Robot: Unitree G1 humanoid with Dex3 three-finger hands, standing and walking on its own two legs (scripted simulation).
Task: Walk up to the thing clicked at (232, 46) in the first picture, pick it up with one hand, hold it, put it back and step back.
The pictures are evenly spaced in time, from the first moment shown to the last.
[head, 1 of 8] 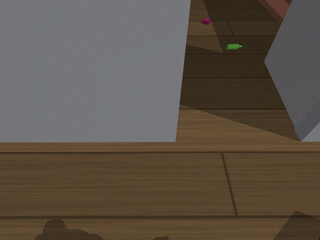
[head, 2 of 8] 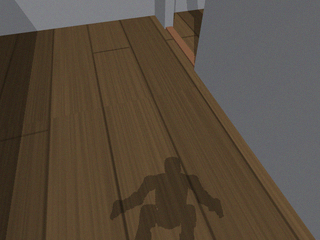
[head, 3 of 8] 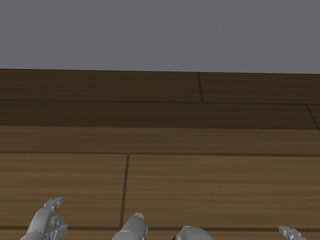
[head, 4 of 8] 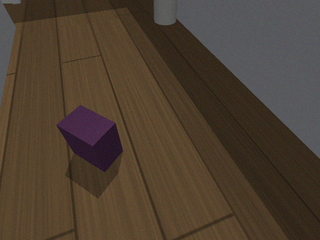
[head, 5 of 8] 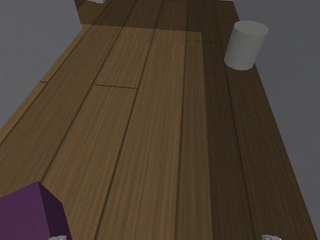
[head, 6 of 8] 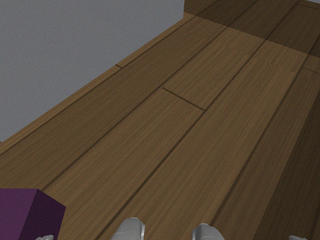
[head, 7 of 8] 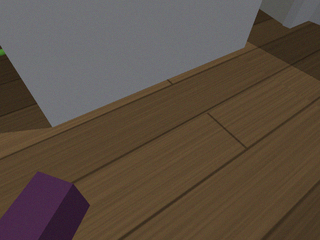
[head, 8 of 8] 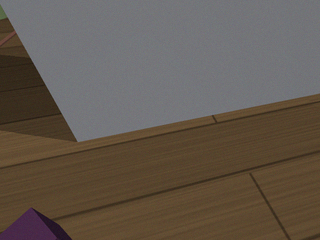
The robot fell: no
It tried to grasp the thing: no
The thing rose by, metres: 0.00
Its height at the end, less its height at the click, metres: +0.00
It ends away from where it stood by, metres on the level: 0.00
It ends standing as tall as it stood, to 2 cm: yes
